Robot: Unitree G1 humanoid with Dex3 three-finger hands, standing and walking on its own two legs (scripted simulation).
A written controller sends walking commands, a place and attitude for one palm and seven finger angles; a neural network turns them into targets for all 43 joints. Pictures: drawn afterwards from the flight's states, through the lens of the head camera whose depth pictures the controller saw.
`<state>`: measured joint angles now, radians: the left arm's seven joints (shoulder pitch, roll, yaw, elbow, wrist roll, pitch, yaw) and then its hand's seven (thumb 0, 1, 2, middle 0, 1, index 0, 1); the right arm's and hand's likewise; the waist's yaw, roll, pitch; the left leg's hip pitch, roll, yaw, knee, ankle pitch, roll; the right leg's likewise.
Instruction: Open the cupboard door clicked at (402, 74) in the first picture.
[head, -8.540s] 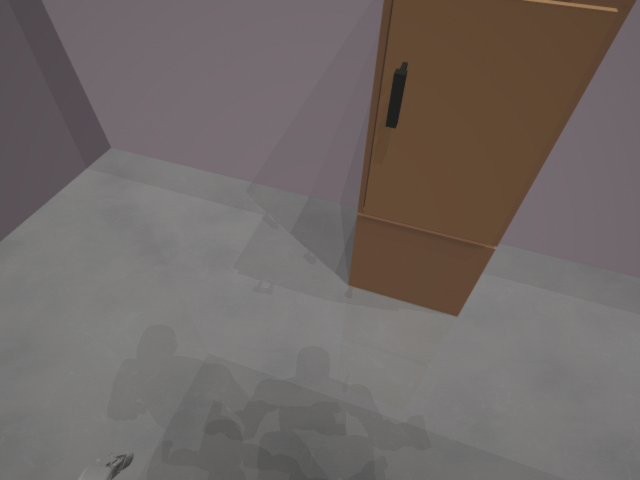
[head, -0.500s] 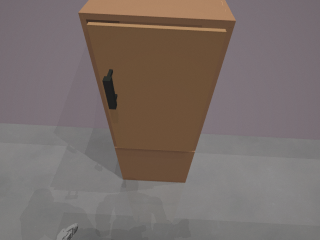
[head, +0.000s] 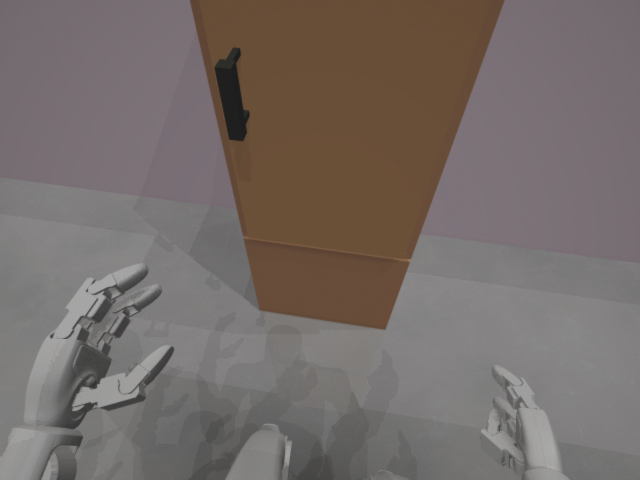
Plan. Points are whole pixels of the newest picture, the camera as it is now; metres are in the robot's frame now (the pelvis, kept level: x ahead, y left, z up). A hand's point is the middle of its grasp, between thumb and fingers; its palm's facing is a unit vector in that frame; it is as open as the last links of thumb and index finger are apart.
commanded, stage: raise the hand with hooked fingers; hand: left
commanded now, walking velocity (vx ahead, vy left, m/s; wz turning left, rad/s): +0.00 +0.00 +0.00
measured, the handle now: (236, 95) +0.61 +0.20 +0.14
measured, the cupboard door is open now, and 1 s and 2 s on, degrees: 0 0 0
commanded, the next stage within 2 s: move the hooked fingers beside the handle in 1.50 s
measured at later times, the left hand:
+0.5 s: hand (112, 299) +0.27 +0.26 +0.10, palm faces -0.08 -0.99 -0.06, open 12.6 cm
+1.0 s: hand (43, 227) +0.31 +0.33 +0.16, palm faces +0.00 -1.00 -0.06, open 14.0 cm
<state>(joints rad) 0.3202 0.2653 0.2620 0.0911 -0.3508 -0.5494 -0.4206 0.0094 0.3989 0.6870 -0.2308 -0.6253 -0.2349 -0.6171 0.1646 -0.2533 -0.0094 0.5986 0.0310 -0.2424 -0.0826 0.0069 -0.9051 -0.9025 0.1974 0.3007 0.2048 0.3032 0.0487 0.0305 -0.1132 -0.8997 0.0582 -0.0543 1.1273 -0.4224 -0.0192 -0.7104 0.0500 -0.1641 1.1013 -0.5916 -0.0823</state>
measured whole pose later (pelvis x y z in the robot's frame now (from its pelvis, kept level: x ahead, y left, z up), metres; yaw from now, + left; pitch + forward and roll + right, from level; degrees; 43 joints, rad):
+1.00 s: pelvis +0.02 +0.06 +0.06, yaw -1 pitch +5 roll -3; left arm -0.07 0.45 0.41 0.34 -0.34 -0.18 -0.48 -0.02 -0.49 0.30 -0.30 -1.20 -0.30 -1.19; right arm 0.27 -0.26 0.06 0.58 0.06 -0.19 -0.09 0.01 -0.90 -0.90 0.20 0.30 0.21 0.30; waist 0.01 0.03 -0.05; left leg -0.55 0.01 0.03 0.75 -0.29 0.06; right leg -0.37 0.01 -0.08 0.69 -0.40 0.00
